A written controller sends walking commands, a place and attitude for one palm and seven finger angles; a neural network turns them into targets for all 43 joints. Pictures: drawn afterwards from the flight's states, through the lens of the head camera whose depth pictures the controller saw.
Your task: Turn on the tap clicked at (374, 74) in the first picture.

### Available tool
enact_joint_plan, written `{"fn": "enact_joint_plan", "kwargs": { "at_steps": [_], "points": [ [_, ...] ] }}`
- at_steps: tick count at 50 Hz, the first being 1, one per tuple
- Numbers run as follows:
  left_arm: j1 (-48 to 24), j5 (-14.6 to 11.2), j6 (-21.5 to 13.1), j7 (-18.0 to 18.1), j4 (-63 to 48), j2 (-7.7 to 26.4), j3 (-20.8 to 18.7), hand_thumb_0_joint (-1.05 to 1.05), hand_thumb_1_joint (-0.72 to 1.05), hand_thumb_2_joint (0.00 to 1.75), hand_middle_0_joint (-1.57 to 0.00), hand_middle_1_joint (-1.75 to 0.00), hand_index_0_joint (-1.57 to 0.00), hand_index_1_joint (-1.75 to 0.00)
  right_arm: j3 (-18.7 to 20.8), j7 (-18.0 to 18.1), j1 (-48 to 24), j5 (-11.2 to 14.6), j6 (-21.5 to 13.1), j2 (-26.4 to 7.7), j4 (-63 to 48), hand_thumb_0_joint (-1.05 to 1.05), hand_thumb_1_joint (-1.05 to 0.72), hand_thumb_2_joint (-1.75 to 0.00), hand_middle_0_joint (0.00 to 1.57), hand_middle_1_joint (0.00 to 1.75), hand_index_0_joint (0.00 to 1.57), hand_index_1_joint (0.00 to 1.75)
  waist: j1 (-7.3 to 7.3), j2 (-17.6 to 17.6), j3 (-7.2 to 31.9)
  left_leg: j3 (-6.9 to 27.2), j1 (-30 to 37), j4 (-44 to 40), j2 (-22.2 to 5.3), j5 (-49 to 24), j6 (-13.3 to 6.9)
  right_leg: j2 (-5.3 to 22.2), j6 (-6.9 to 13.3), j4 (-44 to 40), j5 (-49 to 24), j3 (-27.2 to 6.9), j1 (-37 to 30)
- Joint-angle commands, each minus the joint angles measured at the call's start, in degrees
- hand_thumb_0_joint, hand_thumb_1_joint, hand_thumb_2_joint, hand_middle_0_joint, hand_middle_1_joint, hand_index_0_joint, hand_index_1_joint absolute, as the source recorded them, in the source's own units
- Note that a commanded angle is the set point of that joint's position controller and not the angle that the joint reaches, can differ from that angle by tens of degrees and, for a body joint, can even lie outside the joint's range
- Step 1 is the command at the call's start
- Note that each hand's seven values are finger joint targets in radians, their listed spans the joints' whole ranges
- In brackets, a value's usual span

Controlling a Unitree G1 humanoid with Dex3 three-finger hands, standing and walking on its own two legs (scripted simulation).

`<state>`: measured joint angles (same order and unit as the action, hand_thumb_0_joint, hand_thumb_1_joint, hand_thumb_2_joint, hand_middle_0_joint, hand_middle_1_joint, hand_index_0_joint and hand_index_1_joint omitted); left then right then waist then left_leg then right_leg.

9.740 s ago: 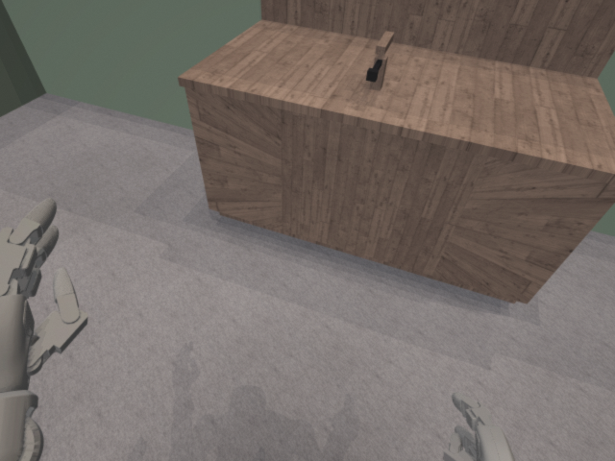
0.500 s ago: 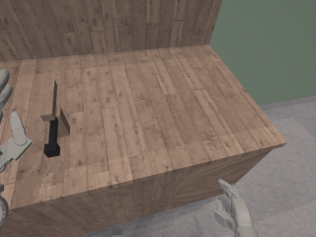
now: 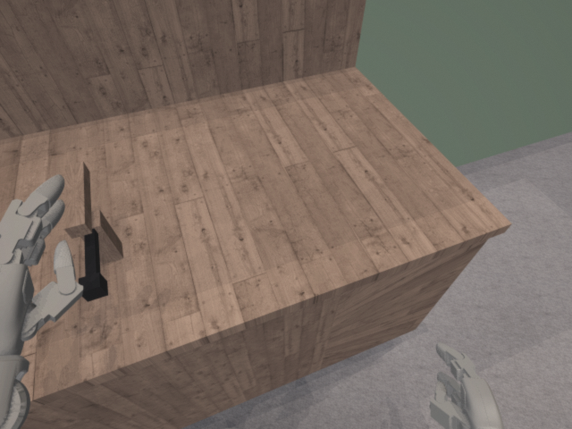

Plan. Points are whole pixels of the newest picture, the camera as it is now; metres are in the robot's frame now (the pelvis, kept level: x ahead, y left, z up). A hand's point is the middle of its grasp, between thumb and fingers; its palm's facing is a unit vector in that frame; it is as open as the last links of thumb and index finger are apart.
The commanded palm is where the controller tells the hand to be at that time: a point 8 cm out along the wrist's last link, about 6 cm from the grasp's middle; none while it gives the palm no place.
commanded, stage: come to a stop and stand still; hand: left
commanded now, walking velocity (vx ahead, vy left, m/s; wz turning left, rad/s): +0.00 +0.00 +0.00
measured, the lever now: (93, 286) +0.30 +0.30 +0.02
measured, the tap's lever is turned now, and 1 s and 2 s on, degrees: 0 0 0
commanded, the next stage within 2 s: look again from close up in 1.16 s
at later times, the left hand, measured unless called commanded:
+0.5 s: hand (10, 305) +0.21 +0.29 +0.15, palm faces +0.40 -0.84 -0.37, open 7.4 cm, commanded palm +0.14 +0.32 +0.18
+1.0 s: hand (46, 280) +0.23 +0.26 +0.16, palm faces +0.36 -0.84 -0.41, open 7.4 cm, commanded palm +0.17 +0.30 +0.18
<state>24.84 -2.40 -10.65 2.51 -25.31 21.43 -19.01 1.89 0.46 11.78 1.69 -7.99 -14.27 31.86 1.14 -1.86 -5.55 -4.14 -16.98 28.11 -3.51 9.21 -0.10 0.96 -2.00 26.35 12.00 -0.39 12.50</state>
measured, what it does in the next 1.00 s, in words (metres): stands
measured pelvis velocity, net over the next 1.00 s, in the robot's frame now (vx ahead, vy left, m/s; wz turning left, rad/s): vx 0.03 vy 0.01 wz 0.06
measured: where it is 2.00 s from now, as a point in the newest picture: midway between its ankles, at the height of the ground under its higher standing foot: outside the picture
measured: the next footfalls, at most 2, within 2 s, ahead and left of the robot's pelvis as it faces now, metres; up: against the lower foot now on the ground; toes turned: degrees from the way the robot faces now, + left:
none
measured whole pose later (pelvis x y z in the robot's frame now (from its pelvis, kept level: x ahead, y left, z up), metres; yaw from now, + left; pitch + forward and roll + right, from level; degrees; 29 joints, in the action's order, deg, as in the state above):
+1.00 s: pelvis +0.03 +0.01 +0.01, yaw +4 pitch +0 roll -1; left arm 25.6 -1.6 -13.1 4.1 -26.3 21.6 -19.4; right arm -1.0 2.2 12.3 0.2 -8.3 -11.5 33.2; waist -0.2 0.9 -2.8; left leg -1.1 -15.9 25.9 -1.3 9.9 -0.7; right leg 1.5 -2.3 21.8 12.8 0.5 8.8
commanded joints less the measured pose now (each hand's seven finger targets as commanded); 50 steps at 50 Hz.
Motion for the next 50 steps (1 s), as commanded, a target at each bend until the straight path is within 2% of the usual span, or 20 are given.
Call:
{"fn": "enact_joint_plan", "kwargs": {
  "at_steps": [1,2,3,4,6,8,12,14,21,23,24,26,28,29,31,39,43,44,48,50],
  "points": [
    [-0.98,-1.08,-5.38,2.41,-14.95,15.30,-14.34,0.00,0.90,0.90,-0.20,-0.30,-0.20,-0.30,-0.07,2.22,-5.47,-0.43,-2.54,-3.66,-10.82,0.00,-0.90,-0.90,0.20,0.30,0.20,0.30,-2.36,7.81,6.25,3.48,3.73,-2.69,0.65,10.63,-0.37,4.68,4.29,-9.28,11.86,-1.84,6.22],
    [-2.12,-1.17,-6.15,2.69,-16.13,14.44,-13.35,0.00,0.90,0.90,-0.20,-0.30,-0.20,-0.30,-0.26,2.64,-5.17,-0.42,-2.63,-3.58,-10.91,0.00,-0.90,-0.90,0.20,0.30,0.20,0.30,-2.06,3.61,5.05,4.26,3.70,-4.11,0.18,11.84,-0.55,4.07,4.22,-8.45,12.87,-2.12,7.23],
    [-4.81,-0.32,-6.61,3.62,-19.12,18.03,-16.02,0.00,0.90,0.90,-0.20,-0.30,-0.20,-0.30,-0.34,3.09,-6.28,-0.48,-2.60,-4.30,-10.35,0.00,-0.90,-0.90,0.20,0.30,0.20,0.30,-2.43,-3.14,5.33,5.47,3.63,-7.10,-1.32,13.50,-1.06,2.84,3.65,-6.52,11.55,-1.54,6.33],
    [-5.14,-0.63,-7.13,3.49,-17.90,13.44,-12.38,0.00,0.90,0.90,-0.20,-0.30,-0.20,-0.30,-0.38,3.27,-4.76,-0.73,-2.84,-4.15,-10.09,0.00,-0.90,-0.90,0.20,0.30,0.20,0.30,-2.08,-7.39,5.79,7.07,-0.06,-10.29,-2.55,18.22,-1.88,1.63,3.05,-4.17,9.71,0.04,2.31],
    [-8.31,0.30,-7.79,3.73,-18.46,14.18,-12.30,0.00,0.90,0.90,-0.20,-0.30,-0.20,-0.30,-0.51,3.14,-3.45,-0.46,-4.32,-3.96,-10.11,0.00,-0.90,-0.90,0.20,0.30,0.20,0.30,-2.55,-14.65,6.96,8.06,-5.28,-13.21,-3.75,24.57,-2.68,0.38,2.80,-0.09,6.48,1.39,-4.27],
    [-9.55,1.33,-8.03,3.79,-16.47,14.49,-12.69,0.00,0.90,0.90,-0.20,-0.30,-0.20,-0.30,-0.89,2.76,-3.67,-0.44,-5.73,-3.66,-8.91,0.00,-0.90,-0.90,0.20,0.30,0.20,0.30,-3.10,-12.81,7.94,7.94,-4.34,-12.51,-3.64,24.56,-2.60,0.23,2.79,-0.96,5.16,2.09,-5.00],
    [-7.61,1.15,-8.43,2.63,-11.49,9.01,-7.68,0.00,0.90,0.90,-0.20,-0.30,-0.20,-0.30,-0.42,1.87,-1.33,-1.33,-7.11,-4.01,-6.98,0.00,-0.90,-0.90,0.20,0.30,0.20,0.30,-2.36,-1.68,8.34,6.81,1.54,-7.69,-0.92,19.67,-1.18,1.37,3.73,-7.27,8.01,-0.12,0.32],
    [-6.48,1.24,-7.51,2.15,-7.52,5.47,-4.15,0.00,0.90,0.90,-0.20,-0.30,-0.20,-0.30,-0.50,1.49,-1.53,-1.35,-6.92,-4.42,-6.04,0.00,-0.90,-0.90,0.20,0.30,0.20,0.30,-2.15,1.16,8.20,7.46,3.94,-7.60,-1.41,18.60,-1.25,1.46,3.11,-8.17,7.76,0.27,2.80],
    [-11.26,2.25,-7.78,2.62,-9.86,8.46,-6.05,0.00,0.90,0.90,-0.20,-0.30,-0.20,-0.30,-0.99,1.65,-3.84,-1.39,-6.38,-3.89,-6.61,0.00,-0.90,-0.90,0.20,0.30,0.20,0.30,-2.52,-4.62,7.04,11.41,-0.35,-14.85,-3.93,22.76,-1.86,0.41,2.32,-4.09,4.08,0.68,-1.41],
    [-10.48,2.43,-7.84,3.08,-12.89,11.81,-9.44,0.00,0.90,0.90,-0.20,-0.30,-0.20,-0.30,-1.22,1.58,-5.08,-1.14,-6.24,-3.45,-7.06,0.00,-0.90,-0.90,0.20,0.30,0.20,0.30,-2.70,-4.56,8.92,10.98,1.87,-13.94,-3.60,19.10,-1.84,0.63,2.50,-4.55,2.77,0.17,-2.24],
    [-10.16,1.95,-8.22,2.72,-13.92,9.20,-7.02,0.00,0.90,0.90,-0.20,-0.30,-0.20,-0.30,-1.41,1.61,-4.48,-1.63,-6.02,-3.28,-7.14,0.00,-0.90,-0.90,0.20,0.30,0.20,0.30,-2.60,-4.63,9.79,11.18,1.74,-13.66,-3.43,18.23,-1.98,0.66,2.58,-4.85,1.56,0.51,-3.02],
    [-8.82,1.62,-8.34,2.89,-16.16,10.22,-8.13,0.00,0.90,0.90,-0.20,-0.30,-0.20,-0.30,-1.26,1.67,-4.13,-1.61,-6.26,-3.13,-7.86,0.00,-0.90,-0.90,0.20,0.30,0.20,0.30,-2.60,-5.76,10.36,10.27,2.64,-12.13,-3.09,13.87,-1.73,1.28,2.95,-5.36,-0.03,0.24,-3.71],
    [-6.92,1.49,-8.11,3.10,-17.19,11.69,-9.78,0.00,0.90,0.90,-0.20,-0.30,-0.20,-0.30,-1.28,1.53,-4.56,-1.41,-6.27,-3.18,-7.60,0.00,-0.90,-0.90,0.20,0.30,0.20,0.30,-2.60,-5.63,12.14,9.19,5.27,-10.05,-2.41,6.97,-1.27,1.50,3.17,-5.56,-2.46,0.51,-4.14],
    [-6.85,1.10,-8.17,2.67,-15.87,9.04,-7.37,0.00,0.90,0.90,-0.20,-0.30,-0.20,-0.30,-1.33,1.53,-3.92,-1.85,-6.11,-3.40,-7.28,0.00,-0.90,-0.90,0.20,0.30,0.20,0.30,-2.42,-4.36,12.04,9.16,5.52,-9.85,-2.33,5.46,-1.16,1.33,3.04,-6.03,-3.09,0.87,-3.55],
    [-6.12,1.05,-8.09,2.65,-15.17,9.07,-7.65,0.00,0.90,0.90,-0.20,-0.30,-0.20,-0.30,-0.84,1.60,-3.09,-1.74,-6.07,-3.57,-7.25,0.00,-0.90,-0.90,0.20,0.30,0.20,0.30,-2.17,-5.12,12.40,8.60,7.38,-8.65,-2.29,1.78,-0.88,1.75,3.26,-6.02,-4.68,0.33,-2.92],
    [-4.80,0.76,-6.66,2.17,-9.20,7.15,-5.74,0.00,0.90,0.90,-0.20,-0.30,-0.20,-0.30,-0.53,1.79,-3.66,-1.46,-4.13,-4.26,-6.79,0.00,-0.90,-0.90,0.20,0.30,0.20,0.30,-1.99,-0.42,11.61,7.61,7.87,-7.31,-1.69,-1.24,-1.11,2.23,2.88,-7.69,-7.27,0.37,-1.88],
    [-5.24,0.87,-6.41,2.79,-13.67,10.53,-8.23,0.00,0.90,0.90,-0.20,-0.30,-0.20,-0.30,-0.48,2.14,-5.29,-0.84,-3.72,-3.99,-7.74,0.00,-0.90,-0.90,0.20,0.30,0.20,0.30,-2.08,-1.26,12.03,7.23,8.22,-6.82,-1.26,-2.44,-1.22,2.82,3.06,-7.05,-7.99,-0.21,-2.63],
    [-4.04,0.51,-6.44,2.46,-12.40,8.89,-6.81,0.00,0.90,0.90,-0.20,-0.30,-0.20,-0.30,-0.63,2.14,-4.75,-1.32,-3.47,-4.10,-7.53,0.00,-0.90,-0.90,0.20,0.30,0.20,0.30,-2.25,-0.02,12.20,7.05,7.65,-6.41,-1.19,-2.24,-1.62,2.68,2.93,-7.61,-8.57,-0.02,-2.75],
    [-3.13,0.35,-6.31,3.09,-15.35,11.66,-9.55,0.00,0.90,0.90,-0.20,-0.30,-0.20,-0.30,-0.48,2.32,-5.13,-0.80,-3.28,-3.96,-7.90,0.00,-0.90,-0.90,0.20,0.30,0.20,0.30,-2.27,-2.10,12.55,6.85,8.04,-5.50,-0.84,-4.81,-1.49,3.20,3.27,-6.93,-9.91,-0.59,-3.42],
    [-3.12,0.05,-6.43,2.78,-14.73,10.18,-8.33,0.00,0.90,0.90,-0.20,-0.30,-0.20,-0.30,-0.22,2.42,-4.29,-0.96,-3.09,-4.03,-8.07,0.00,-0.90,-0.90,0.20,0.30,0.20,0.30,-2.04,-2.23,12.04,6.75,7.58,-5.30,-0.73,-4.40,-1.56,3.16,3.37,-7.22,-10.01,-0.94,-3.02]
  ]
}}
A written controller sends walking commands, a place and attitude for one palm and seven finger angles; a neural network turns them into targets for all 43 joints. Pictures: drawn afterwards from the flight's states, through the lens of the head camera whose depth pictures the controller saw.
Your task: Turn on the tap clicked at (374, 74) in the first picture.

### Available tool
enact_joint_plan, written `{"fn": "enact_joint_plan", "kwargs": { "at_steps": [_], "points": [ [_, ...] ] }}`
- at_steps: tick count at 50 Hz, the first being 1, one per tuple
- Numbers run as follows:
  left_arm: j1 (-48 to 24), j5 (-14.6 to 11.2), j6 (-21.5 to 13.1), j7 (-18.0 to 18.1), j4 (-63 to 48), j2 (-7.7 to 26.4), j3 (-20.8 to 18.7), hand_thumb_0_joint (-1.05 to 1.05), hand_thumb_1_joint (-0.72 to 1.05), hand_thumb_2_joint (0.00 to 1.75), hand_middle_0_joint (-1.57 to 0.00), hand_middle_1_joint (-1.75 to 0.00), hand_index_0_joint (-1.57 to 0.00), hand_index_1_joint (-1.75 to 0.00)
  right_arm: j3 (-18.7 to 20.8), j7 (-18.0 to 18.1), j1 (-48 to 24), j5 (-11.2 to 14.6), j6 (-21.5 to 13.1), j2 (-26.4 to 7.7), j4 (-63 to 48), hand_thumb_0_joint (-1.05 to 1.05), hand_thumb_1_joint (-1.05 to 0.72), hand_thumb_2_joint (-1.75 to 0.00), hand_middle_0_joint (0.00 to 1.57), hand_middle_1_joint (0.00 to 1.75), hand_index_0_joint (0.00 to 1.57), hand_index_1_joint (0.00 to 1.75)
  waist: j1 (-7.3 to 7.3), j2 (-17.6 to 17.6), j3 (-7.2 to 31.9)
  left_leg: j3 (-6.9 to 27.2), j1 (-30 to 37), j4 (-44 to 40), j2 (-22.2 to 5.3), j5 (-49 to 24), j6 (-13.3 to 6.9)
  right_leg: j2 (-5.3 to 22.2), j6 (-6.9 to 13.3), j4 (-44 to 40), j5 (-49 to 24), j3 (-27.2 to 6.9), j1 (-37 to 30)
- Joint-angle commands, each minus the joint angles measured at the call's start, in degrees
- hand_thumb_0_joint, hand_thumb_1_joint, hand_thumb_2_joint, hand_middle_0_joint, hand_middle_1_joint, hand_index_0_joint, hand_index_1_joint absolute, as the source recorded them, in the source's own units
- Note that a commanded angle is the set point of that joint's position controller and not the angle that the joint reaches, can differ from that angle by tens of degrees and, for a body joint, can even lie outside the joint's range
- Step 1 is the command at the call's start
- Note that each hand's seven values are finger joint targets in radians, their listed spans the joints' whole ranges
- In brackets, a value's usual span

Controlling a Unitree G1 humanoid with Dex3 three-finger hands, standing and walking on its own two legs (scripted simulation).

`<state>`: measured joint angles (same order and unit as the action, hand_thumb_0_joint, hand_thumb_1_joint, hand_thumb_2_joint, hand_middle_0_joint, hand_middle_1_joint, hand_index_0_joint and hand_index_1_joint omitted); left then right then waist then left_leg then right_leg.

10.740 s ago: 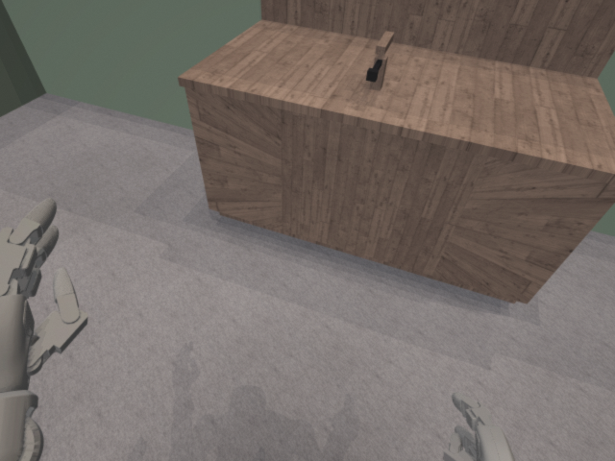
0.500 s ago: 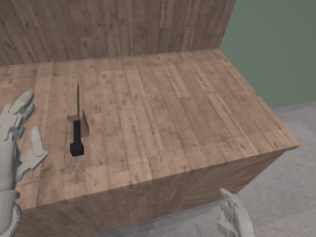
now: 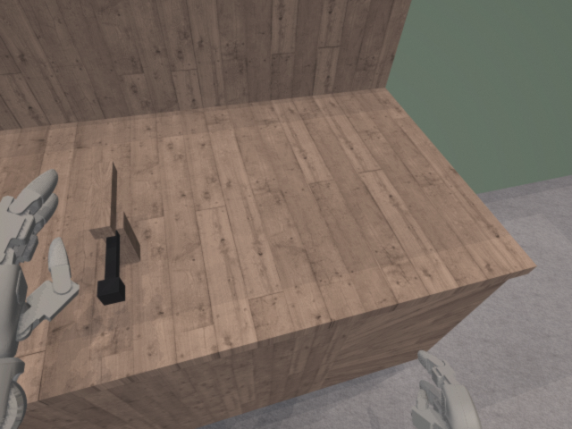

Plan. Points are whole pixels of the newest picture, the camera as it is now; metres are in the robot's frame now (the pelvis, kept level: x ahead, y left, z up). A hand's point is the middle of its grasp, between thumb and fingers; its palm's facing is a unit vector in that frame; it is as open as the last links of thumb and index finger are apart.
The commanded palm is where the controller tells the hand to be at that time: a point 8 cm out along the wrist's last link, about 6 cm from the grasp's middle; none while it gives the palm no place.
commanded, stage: come to a stop and stand still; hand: left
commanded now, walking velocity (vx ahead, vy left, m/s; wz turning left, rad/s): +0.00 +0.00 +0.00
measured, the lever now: (111, 291) +0.28 +0.27 +0.01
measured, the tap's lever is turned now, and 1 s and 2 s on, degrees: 0 0 0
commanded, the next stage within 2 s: look again from close up in 0.16 s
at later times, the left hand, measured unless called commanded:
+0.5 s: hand (66, 289) +0.21 +0.24 +0.16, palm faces +0.34 -0.85 -0.40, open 7.4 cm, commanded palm +0.16 +0.28 +0.17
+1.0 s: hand (78, 291) +0.21 +0.22 +0.17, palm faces +0.32 -0.83 -0.46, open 7.4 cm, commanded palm +0.15 +0.26 +0.17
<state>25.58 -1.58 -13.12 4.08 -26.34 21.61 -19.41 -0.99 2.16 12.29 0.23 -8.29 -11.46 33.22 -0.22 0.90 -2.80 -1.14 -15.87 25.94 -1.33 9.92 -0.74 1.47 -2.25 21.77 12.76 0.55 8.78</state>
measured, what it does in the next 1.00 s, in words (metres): stands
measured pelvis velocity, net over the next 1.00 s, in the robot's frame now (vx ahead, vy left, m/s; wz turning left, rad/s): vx -0.02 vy -0.02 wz -0.01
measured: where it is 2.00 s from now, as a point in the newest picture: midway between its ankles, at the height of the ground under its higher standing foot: outside the picture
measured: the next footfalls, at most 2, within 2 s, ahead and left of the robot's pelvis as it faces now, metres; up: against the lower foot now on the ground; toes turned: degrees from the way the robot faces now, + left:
left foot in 1.68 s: -0.10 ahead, +0.09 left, +0.00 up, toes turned +0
right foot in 1.88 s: -0.08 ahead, -0.11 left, +0.00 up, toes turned -1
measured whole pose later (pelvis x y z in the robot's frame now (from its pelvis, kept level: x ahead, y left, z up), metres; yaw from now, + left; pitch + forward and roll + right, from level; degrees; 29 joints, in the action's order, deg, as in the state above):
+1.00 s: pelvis -0.02 -0.02 +0.00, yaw +0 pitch +1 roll -2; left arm 25.5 -2.4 -14.2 4.9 -31.2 23.3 -22.3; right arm -1.5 1.3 10.9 -0.1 -8.6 -9.5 30.7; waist -1.7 0.0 -6.6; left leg -0.5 -18.9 26.8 -3.3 8.8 0.8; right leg -0.5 -0.7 23.6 12.1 0.9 12.4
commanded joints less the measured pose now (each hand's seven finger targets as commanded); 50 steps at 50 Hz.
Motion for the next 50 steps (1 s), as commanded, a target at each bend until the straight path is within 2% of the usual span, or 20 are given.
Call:
{"fn": "enact_joint_plan", "kwargs": {
  "at_steps": [1,3,4,8,9,13,14,18,19,23,24,32,33,36,38,39,45,48,49,50],
  "points": [
    [-3.09,-0.87,-3.92,1.28,-12.47,10.14,-8.46,0.00,0.90,0.90,-0.20,-0.30,-0.20,-0.30,2.67,0.72,-4.46,0.46,-2.77,-6.94,-9.12,0.00,-0.90,-0.90,0.20,0.30,0.20,0.30,-0.76,-5.12,9.18,3.75,6.62,-3.07,-3.07,-5.01,-0.89,2.66,3.65,-2.77,-10.51,-1.92,1.06],
    [-2.34,-0.80,-3.39,1.52,-11.50,10.76,-9.20,0.00,0.90,0.90,-0.20,-0.30,-0.20,-0.30,2.52,0.78,-5.30,0.75,-2.49,-6.73,-8.98,0.00,-0.90,-0.90,0.20,0.30,0.20,0.30,-0.80,-4.23,8.99,3.78,6.87,-3.09,-3.01,-5.15,-0.88,2.60,3.53,-2.90,-10.32,-1.84,1.28],
    [-1.70,-1.03,-3.36,1.12,-9.51,8.75,-7.48,0.00,0.90,0.90,-0.20,-0.30,-0.20,-0.30,2.52,0.75,-4.58,0.32,-2.19,-7.04,-8.61,0.00,-0.90,-0.90,0.20,0.30,0.20,0.30,-0.79,-2.70,9.05,3.47,6.70,-2.65,-3.06,-4.80,-1.16,2.46,3.34,-3.43,-10.66,-1.52,1.64],
    [-2.98,-0.95,-2.71,1.34,-10.64,9.72,-8.02,0.00,0.90,0.90,-0.20,-0.30,-0.20,-0.30,2.69,0.87,-5.47,0.97,-2.10,-6.92,-8.82,0.00,-0.90,-0.90,0.20,0.30,0.20,0.30,-0.69,-3.11,9.47,3.33,8.41,-2.44,-3.23,-7.62,-1.14,2.67,3.28,-2.67,-12.15,-1.83,1.84],
    [-2.69,-1.09,-2.70,0.96,-9.11,7.67,-5.97,0.00,0.90,0.90,-0.20,-0.30,-0.20,-0.30,2.62,0.81,-4.75,0.47,-1.89,-7.28,-8.44,0.00,-0.90,-0.90,0.20,0.30,0.20,0.30,-0.60,-1.78,9.29,3.60,7.81,-2.58,-3.28,-6.82,-1.28,2.34,3.15,-3.05,-11.47,-1.32,2.08],
    [-4.63,-0.65,-2.33,1.53,-11.62,9.96,-7.35,0.00,0.90,0.90,-0.20,-0.30,-0.20,-0.30,2.54,0.99,-6.10,0.90,-1.94,-6.90,-8.95,0.00,-0.90,-0.90,0.20,0.30,0.20,0.30,-0.72,-3.88,8.42,3.62,7.90,-3.59,-3.30,-4.88,-1.16,2.51,3.24,-2.88,-9.41,-1.79,2.48],
    [-4.09,-0.80,-2.47,1.20,-10.17,7.82,-5.53,0.00,0.90,0.90,-0.20,-0.30,-0.20,-0.30,2.49,0.95,-5.34,0.43,-1.74,-7.19,-8.44,0.00,-0.90,-0.90,0.20,0.30,0.20,0.30,-0.71,-2.49,8.18,3.81,6.81,-3.51,-3.29,-3.29,-1.37,2.20,3.17,-3.42,-8.51,-1.32,2.48],
    [-4.69,-0.63,-2.36,1.72,-12.98,10.61,-8.05,0.00,0.90,0.90,-0.20,-0.30,-0.20,-0.30,2.57,1.03,-5.94,0.83,-1.82,-6.87,-8.98,0.00,-0.90,-0.90,0.20,0.30,0.20,0.30,-0.77,-3.68,8.36,4.05,7.17,-3.81,-3.14,-4.38,-1.17,2.42,3.46,-2.81,-9.07,-1.68,1.81],
    [-3.97,-0.82,-2.52,1.42,-11.71,8.87,-6.54,0.00,0.90,0.90,-0.20,-0.30,-0.20,-0.30,2.38,0.96,-5.59,0.40,-1.61,-6.93,-8.72,0.00,-0.90,-0.90,0.20,0.30,0.20,0.30,-0.83,-3.35,8.41,3.82,6.89,-3.79,-3.28,-3.17,-1.47,2.19,3.27,-3.31,-8.61,-1.37,2.06],
    [-4.11,-0.76,-2.21,1.70,-12.39,10.14,-7.92,0.00,0.90,0.90,-0.20,-0.30,-0.20,-0.30,2.43,0.95,-5.88,0.78,-1.77,-6.64,-9.11,0.00,-0.90,-0.90,0.20,0.30,0.20,0.30,-0.71,-4.46,7.65,4.29,6.88,-4.65,-3.32,-1.59,-1.10,2.15,3.42,-3.29,-7.08,-1.75,2.34],
    [-3.75,-0.86,-2.31,1.45,-10.48,8.37,-6.45,0.00,0.90,0.90,-0.20,-0.30,-0.20,-0.30,2.32,0.93,-5.44,0.38,-1.52,-6.86,-8.60,0.00,-0.90,-0.90,0.20,0.30,0.20,0.30,-0.72,-3.68,7.14,4.24,5.96,-4.69,-3.40,-0.25,-1.30,1.81,3.26,-3.88,-6.49,-1.36,2.59],
    [-5.22,-0.51,-2.37,1.59,-12.43,8.49,-6.14,0.00,0.90,0.90,-0.20,-0.30,-0.20,-0.30,2.75,0.72,-4.98,0.63,-2.01,-6.82,-9.17,0.00,-0.90,-0.90,0.20,0.30,0.20,0.30,-0.60,-4.97,7.53,5.31,5.96,-5.92,-3.75,3.05,-1.18,1.65,3.46,-3.24,-4.00,-1.36,2.26],
    [-4.91,-0.34,-2.27,1.94,-13.34,10.04,-7.54,0.00,0.90,0.90,-0.20,-0.30,-0.20,-0.30,2.56,0.82,-5.90,0.79,-2.15,-6.68,-9.02,0.00,-0.90,-0.90,0.20,0.30,0.20,0.30,-0.73,-5.65,8.09,5.33,6.39,-6.33,-3.86,2.46,-1.30,1.55,3.31,-2.78,-4.18,-0.96,1.79],
    [-5.22,-0.65,-2.82,1.97,-15.08,8.99,-6.66,0.00,0.90,0.90,-0.20,-0.30,-0.20,-0.30,2.26,1.00,-5.15,0.43,-2.49,-6.47,-9.64,0.00,-0.90,-0.90,0.20,0.30,0.20,0.30,-0.79,-5.68,7.17,6.06,6.51,-7.49,-4.81,1.00,-0.93,0.65,3.04,-2.52,-4.99,-0.60,1.97],
    [-5.27,-0.53,-3.14,2.38,-16.41,10.98,-8.63,0.00,0.90,0.90,-0.20,-0.30,-0.20,-0.30,2.13,1.01,-5.75,0.56,-2.81,-6.22,-9.73,0.00,-0.90,-0.90,0.20,0.30,0.20,0.30,-1.02,-7.25,6.86,6.90,6.39,-8.28,-5.96,-0.91,-0.72,0.29,2.91,-1.07,-5.07,-0.12,1.97],
    [-4.59,-0.72,-3.38,2.05,-15.14,8.90,-7.07,0.00,0.90,0.90,-0.20,-0.30,-0.20,-0.30,1.98,0.89,-5.23,0.17,-2.58,-6.45,-9.61,0.00,-0.90,-0.90,0.20,0.30,0.20,0.30,-1.18,-7.37,6.55,6.98,5.28,-8.82,-6.46,-0.14,-1.01,-0.32,2.62,-0.78,-4.60,0.41,1.78],
    [-2.64,-0.95,-4.36,1.70,-16.60,9.37,-8.49,0.00,0.90,0.90,-0.20,-0.30,-0.20,-0.30,2.87,0.09,-3.84,0.29,-3.16,-6.15,-10.96,0.00,-0.90,-0.90,0.20,0.30,0.20,0.30,-1.49,-10.14,8.06,7.13,5.37,-6.53,-9.16,-3.69,-1.24,-0.26,2.99,0.98,-4.64,0.63,2.67],
    [-0.11,-1.13,-4.54,1.65,-17.09,11.10,-10.57,0.00,0.90,0.90,-0.20,-0.30,-0.20,-0.30,2.90,-0.34,-3.92,0.27,-3.29,-5.99,-10.92,0.00,-0.90,-0.90,0.20,0.30,0.20,0.30,-1.69,-8.24,9.68,6.62,5.98,-2.93,-9.30,-9.22,-1.09,0.14,3.64,0.49,-8.21,0.28,3.03],
    [0.57,-1.40,-4.72,1.11,-16.39,8.54,-8.45,0.00,0.90,0.90,-0.20,-0.30,-0.20,-0.30,2.91,-0.52,-3.46,-0.19,-2.88,-6.32,-10.90,0.00,-0.90,-0.90,0.20,0.30,0.20,0.30,-1.68,-7.03,9.65,5.81,5.26,-1.97,-8.89,-8.47,-1.08,-0.08,3.58,0.35,-8.51,0.55,3.48],
    [-0.24,-1.37,-5.15,1.03,-18.54,10.24,-9.94,0.00,0.90,0.90,-0.20,-0.30,-0.20,-0.30,3.79,-0.40,-3.26,0.07,-3.18,-6.46,-11.60,0.00,-0.90,-0.90,0.20,0.30,0.20,0.30,-1.74,-6.49,9.82,5.35,5.37,0.31,-8.75,-10.34,-0.88,0.69,4.25,0.18,-10.94,-0.30,4.10]
  ]
}}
